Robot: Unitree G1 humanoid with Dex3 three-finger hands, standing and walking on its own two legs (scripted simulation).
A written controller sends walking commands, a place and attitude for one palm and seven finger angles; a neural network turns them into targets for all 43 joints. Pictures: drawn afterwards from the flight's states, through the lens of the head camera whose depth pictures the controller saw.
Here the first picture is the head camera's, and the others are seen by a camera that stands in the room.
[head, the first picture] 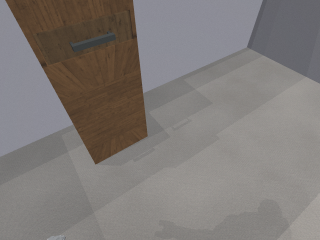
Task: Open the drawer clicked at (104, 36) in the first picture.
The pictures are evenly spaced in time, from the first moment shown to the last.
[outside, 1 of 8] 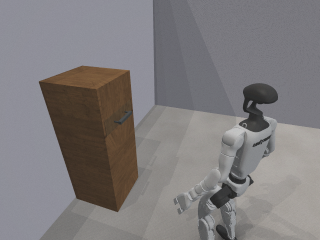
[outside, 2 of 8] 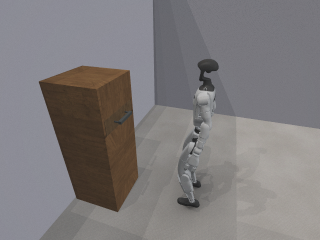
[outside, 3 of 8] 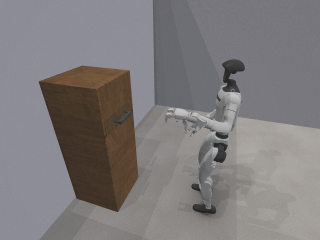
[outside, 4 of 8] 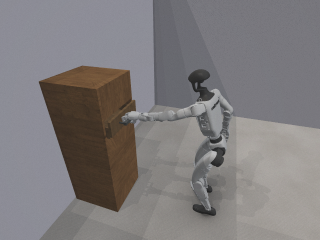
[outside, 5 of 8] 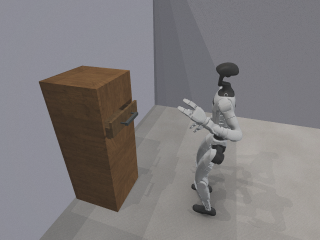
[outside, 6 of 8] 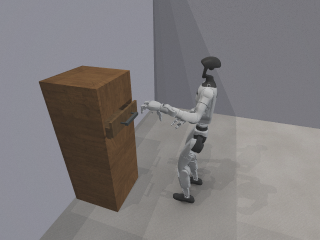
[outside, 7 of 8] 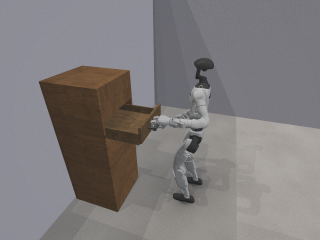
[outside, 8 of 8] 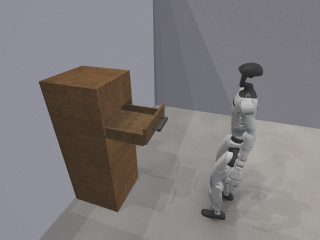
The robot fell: no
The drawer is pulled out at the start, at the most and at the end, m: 0.00 0.30 0.30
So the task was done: yes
